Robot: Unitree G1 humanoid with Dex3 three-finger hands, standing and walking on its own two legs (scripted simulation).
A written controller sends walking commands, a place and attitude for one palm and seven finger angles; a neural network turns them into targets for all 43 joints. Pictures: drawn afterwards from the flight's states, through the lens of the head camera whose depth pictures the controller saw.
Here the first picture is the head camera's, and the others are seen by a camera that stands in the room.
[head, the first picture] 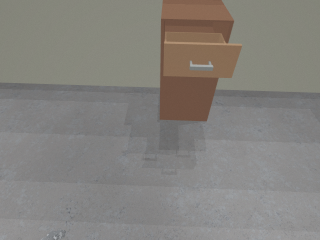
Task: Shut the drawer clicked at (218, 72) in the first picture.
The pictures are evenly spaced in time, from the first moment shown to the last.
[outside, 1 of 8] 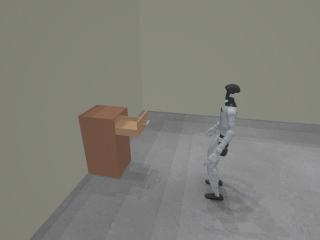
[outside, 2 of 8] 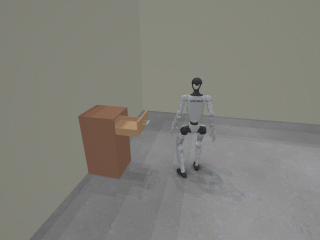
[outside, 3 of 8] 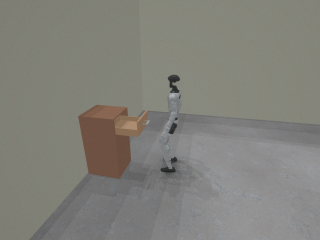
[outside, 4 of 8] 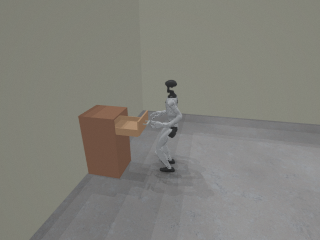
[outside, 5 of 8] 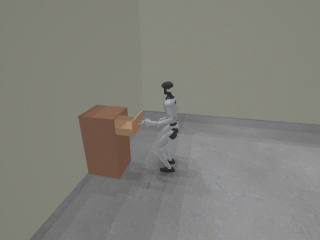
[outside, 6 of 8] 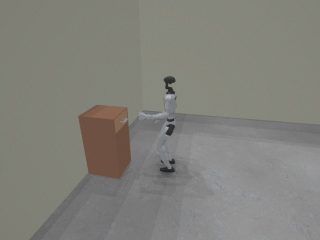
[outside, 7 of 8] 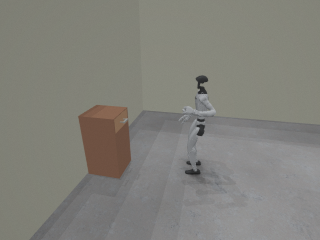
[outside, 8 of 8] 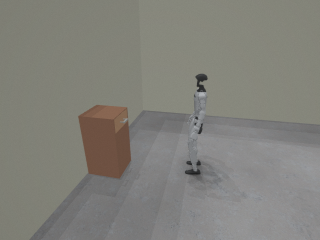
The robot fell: no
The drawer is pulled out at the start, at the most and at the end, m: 0.29 0.29 0.00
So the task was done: yes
